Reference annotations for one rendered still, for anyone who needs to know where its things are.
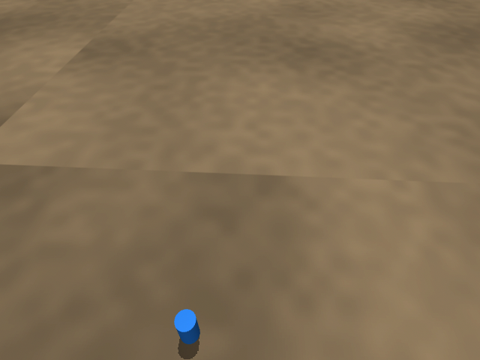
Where can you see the can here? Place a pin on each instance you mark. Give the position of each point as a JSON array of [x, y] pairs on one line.
[[187, 326]]

